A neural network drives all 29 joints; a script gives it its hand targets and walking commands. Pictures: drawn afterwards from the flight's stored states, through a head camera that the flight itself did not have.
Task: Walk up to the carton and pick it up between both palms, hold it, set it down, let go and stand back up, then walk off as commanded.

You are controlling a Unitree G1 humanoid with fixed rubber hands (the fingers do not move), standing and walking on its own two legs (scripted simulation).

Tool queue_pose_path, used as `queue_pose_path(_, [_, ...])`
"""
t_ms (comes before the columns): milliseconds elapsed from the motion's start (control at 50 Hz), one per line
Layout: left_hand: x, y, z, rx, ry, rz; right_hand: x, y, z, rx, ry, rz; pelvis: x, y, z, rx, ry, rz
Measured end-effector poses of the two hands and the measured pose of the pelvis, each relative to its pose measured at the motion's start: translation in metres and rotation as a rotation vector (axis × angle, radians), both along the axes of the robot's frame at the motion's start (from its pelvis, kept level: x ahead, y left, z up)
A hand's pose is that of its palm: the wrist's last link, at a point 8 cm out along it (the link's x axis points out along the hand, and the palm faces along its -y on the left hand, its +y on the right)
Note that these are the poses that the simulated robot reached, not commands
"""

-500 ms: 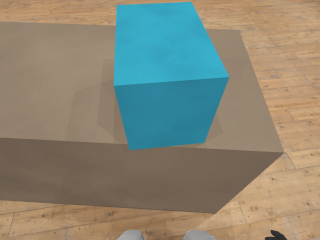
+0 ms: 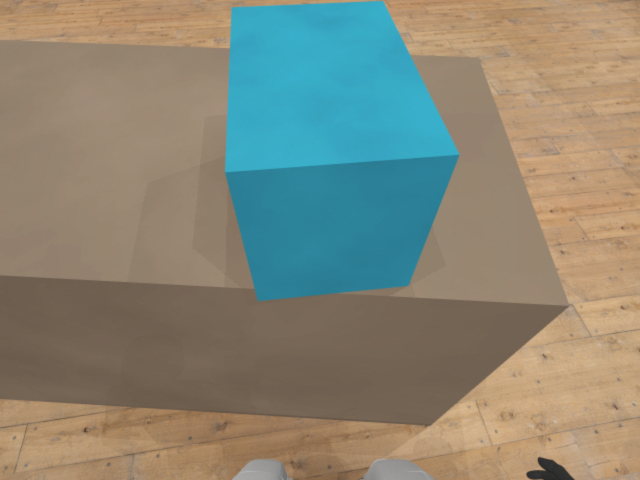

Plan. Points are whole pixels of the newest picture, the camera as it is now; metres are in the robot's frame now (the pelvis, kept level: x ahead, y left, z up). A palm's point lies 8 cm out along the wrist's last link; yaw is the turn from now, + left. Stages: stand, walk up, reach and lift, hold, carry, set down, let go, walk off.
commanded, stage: reach and lift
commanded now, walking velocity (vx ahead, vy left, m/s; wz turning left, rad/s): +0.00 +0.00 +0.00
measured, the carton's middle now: (321, 148) +0.49 +0.02 +0.13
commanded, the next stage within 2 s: none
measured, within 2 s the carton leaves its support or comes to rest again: neither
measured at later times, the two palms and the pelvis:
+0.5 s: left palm (143, 401) +0.21 +0.24 -0.05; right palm (553, 439) +0.17 -0.27 -0.06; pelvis +0.02 +0.00 +0.01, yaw +0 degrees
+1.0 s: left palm (127, 422) +0.17 +0.23 +0.01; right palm (551, 429) +0.17 -0.23 +0.00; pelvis +0.00 +0.01 +0.02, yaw +0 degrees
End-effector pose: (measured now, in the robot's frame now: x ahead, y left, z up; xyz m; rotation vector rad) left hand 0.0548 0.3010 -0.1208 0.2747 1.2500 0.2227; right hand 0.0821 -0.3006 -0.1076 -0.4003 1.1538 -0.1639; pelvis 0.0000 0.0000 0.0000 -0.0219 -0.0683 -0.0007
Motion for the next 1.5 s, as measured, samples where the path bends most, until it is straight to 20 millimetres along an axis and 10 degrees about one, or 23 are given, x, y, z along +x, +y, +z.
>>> queue_pose_path(220, [0.112, -0.041, 0.025, 0.01, -0.181, -0.016, 0.061, 0.014, -0.006, 0.08, -0.186, 0.146, 0.003, -0.011, -0.018, 0.034, 0.008, 0.004])
queue_pose_path(480, [0.152, -0.057, 0.069, -0.041, -0.314, -0.035, 0.085, 0.029, 0.04, 0.124, -0.319, 0.113, 0.022, -0.005, 0.007, 0.012, -0.006, 0.002])
queue_pose_path(1500, [0.102, -0.094, 0.191, -0.018, -0.778, -0.009, 0.081, 0.079, 0.183, 0.321, -0.782, 0.138, -0.028, -0.005, 0.016, 0.009, -0.128, 0.01])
